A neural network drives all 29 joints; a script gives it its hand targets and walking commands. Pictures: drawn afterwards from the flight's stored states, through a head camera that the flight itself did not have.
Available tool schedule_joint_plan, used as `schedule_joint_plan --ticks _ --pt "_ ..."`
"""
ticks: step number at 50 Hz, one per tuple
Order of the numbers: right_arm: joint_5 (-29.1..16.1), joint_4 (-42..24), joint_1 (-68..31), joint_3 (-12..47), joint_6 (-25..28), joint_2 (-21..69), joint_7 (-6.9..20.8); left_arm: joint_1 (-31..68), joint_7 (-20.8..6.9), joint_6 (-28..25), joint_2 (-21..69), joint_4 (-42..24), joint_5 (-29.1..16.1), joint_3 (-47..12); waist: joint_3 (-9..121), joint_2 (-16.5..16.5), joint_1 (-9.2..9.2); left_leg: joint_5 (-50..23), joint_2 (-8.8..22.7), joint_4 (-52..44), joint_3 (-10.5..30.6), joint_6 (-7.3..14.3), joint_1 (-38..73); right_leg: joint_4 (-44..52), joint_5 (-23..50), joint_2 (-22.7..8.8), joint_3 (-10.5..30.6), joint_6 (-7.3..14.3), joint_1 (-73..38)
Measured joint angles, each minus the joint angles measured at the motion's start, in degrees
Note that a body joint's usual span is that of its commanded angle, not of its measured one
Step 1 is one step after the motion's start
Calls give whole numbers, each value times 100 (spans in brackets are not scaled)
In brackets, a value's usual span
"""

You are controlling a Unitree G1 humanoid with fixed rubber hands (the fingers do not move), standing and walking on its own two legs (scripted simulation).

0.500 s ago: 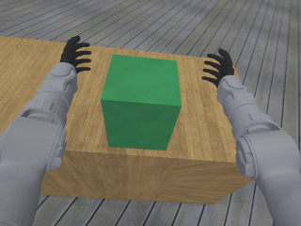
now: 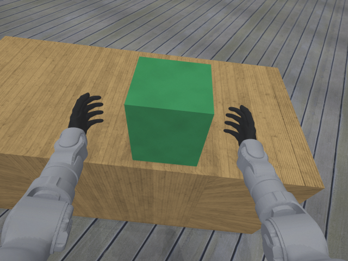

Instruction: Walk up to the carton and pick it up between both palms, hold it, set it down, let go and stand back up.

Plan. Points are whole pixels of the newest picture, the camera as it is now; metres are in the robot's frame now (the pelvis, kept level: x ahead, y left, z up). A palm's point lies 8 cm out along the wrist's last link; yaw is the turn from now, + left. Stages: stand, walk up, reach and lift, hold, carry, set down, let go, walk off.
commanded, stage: set down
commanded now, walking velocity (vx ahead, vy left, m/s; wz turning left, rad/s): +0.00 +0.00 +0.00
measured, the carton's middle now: (169, 114) +0.54 +0.01 +0.00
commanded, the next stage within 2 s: none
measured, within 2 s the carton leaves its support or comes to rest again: neither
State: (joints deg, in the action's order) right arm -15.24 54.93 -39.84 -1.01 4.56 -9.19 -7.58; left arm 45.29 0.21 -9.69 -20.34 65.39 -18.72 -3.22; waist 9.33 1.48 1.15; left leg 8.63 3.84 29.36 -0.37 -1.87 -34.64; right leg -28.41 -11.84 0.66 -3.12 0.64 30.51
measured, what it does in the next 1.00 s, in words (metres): stands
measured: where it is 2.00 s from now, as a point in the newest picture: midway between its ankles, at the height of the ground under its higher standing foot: outside the picture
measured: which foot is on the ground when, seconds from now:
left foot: down 0.00-1.00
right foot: down 0.00-1.00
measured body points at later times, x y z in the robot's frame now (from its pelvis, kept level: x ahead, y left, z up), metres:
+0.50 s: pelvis +0.01 +0.01 +0.00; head +0.06 +0.03 +0.44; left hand +0.37 +0.23 -0.02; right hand +0.36 -0.19 -0.01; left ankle +0.05 +0.14 -0.73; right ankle +0.01 -0.11 -0.73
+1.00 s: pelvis +0.03 +0.00 +0.00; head +0.05 +0.02 +0.45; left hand +0.28 +0.24 -0.05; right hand +0.28 -0.19 -0.04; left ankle +0.05 +0.14 -0.73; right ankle +0.01 -0.11 -0.73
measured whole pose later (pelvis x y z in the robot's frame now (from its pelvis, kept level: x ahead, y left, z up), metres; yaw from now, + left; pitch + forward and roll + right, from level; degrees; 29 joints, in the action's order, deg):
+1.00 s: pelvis +0.03 +0.00 +0.00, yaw +0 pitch +2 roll -1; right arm -12.7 52.4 -5.4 2.7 27.2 -5.4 -3.8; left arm 4.3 -1.8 -20.9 -14.5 47.2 -11.4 1.1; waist -0.4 2.4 -0.3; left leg 15.4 3.0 33.2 1.0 -2.3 -19.6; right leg -31.6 -18.0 0.8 -1.9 0.7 15.4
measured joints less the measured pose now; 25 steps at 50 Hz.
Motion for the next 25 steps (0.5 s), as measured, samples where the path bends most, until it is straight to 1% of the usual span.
schedule_joint_plan --ticks 2,4,6,8,12,15,18,20,25 --pt "30 154 -134 -53 -47 1 28 109 28 -8 -22 83 -103 -155 92 34 40 41 -14 93 13 10 -43 -86 -41 -14 -5 -10 35" --pt "27 446 -322 -71 -72 -32 74 244 43 17 -12 233 -141 -294 164 60 68 95 -25 177 14 23 -31 -151 -84 -24 2 -24 14" --pt "6 792 -494 -73 -33 -82 123 339 33 45 37 387 -106 -394 204 57 96 154 -36 243 21 39 35 -171 -119 -32 3 -41 -78" --pt "-49 1126 -591 -14 88 -151 172 359 -5 41 130 512 26 -415 164 43 102 211 -43 277 23 62 191 -144 -143 -36 9 -64 -262" --pt "-252 1585 -481 193 448 -287 255 116 -84 -92 382 602 387 -228 -53 19 13 298 -37 257 -26 94 602 -17 -147 -24 73 -100 -698" --pt "-404 1728 -191 337 722 -345 330 -255 -54 -275 530 536 577 -72 -244 -2 -71 330 -35 228 -66 104 819 43 -145 -21 120 -118 -910" --pt "-476 1600 239 385 941 -338 408 -715 23 -478 607 357 601 18 -411 -29 -127 342 -35 233 -74 105 865 40 -150 -18 138 -121 -951" --pt "-418 1425 524 344 1053 -290 444 -990 89 -621 602 254 541 21 -489 -46 -129 352 -41 281 -61 101 779 -36 -177 -23 132 -117 -856" --pt "-155 758 1123 109 1300 -91 468 -1544 242 -1004 486 -109 172 -130 -488 -122 -59 414 -66 515 -16 90 297 -367 -307 -45 108 -105 -344"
